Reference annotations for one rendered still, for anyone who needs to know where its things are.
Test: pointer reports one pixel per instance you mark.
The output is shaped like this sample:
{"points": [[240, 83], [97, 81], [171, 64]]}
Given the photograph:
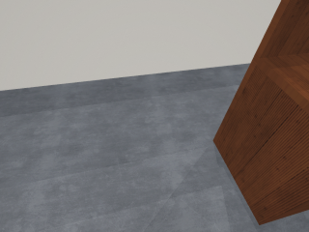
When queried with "table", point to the table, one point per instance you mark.
{"points": [[264, 135]]}

